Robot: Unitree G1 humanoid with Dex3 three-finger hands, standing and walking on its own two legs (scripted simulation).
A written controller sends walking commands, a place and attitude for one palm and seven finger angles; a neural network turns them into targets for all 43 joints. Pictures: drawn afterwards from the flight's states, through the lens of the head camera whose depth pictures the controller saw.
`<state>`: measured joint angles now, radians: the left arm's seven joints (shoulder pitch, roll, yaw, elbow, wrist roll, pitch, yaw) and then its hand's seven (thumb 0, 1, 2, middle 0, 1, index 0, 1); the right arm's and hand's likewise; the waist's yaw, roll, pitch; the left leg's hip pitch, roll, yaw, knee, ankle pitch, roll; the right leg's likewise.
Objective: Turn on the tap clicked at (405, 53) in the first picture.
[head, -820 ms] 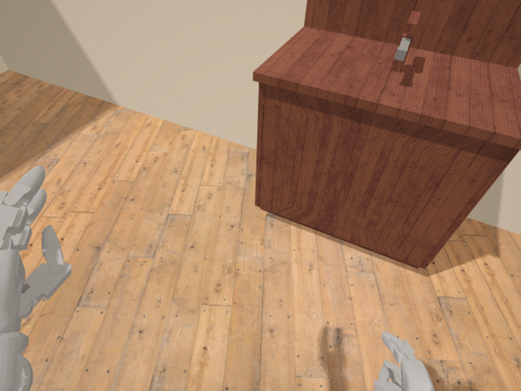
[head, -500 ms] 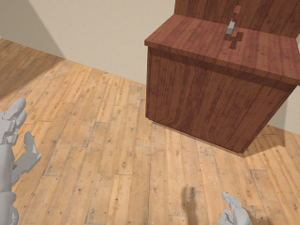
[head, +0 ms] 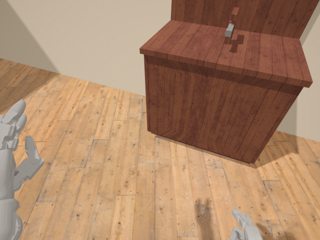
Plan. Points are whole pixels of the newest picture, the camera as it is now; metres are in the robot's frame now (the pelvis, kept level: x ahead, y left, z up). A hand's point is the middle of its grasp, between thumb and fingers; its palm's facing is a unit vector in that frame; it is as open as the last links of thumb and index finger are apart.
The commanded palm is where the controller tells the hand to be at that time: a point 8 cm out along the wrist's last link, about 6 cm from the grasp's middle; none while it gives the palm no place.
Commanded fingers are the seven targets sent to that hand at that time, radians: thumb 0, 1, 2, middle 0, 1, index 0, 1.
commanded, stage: walk to a spot facing it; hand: left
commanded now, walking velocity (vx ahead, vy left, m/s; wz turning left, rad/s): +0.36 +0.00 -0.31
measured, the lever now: (228, 32) +1.00 -0.25 +0.13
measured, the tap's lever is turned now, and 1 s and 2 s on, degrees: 0 0 0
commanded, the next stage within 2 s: turn to face it in 0.46 s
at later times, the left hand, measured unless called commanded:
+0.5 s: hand (104, 98) +0.38 +0.17 +0.19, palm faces +0.20 -0.87 -0.45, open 7.4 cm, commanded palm +0.33 +0.23 +0.19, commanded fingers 0.00 0.90 0.90 -0.20 -0.30 -0.20 -0.30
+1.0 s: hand (145, 71) +0.50 +0.09 +0.20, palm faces +0.07 -0.92 -0.39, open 7.4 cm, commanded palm +0.46 +0.14 +0.19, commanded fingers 0.00 0.90 0.90 -0.20 -0.30 -0.20 -0.30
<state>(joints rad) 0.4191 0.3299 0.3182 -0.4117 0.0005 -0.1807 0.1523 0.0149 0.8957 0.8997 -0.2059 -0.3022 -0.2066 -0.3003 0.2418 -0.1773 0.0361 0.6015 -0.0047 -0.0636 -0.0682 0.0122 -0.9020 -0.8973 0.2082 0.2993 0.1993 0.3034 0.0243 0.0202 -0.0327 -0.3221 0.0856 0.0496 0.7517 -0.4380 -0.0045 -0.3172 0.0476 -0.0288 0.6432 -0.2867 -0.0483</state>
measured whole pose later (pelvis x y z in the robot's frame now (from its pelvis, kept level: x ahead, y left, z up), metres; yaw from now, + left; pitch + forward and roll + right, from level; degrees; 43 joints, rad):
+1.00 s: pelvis +0.20 -0.05 +0.00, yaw -26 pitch -1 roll +1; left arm 0.42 0.39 0.41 -0.49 -0.03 -0.26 0.15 0.01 0.89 0.90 -0.21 -0.30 -0.21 -0.30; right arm 0.20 -0.22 -0.02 0.57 0.00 -0.04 -0.06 0.01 -0.91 -0.90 0.20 0.30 0.19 0.30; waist 0.02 -0.04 0.02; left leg -0.34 0.11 0.14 0.61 -0.25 -0.03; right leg -0.43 0.04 0.00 0.86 -0.45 0.00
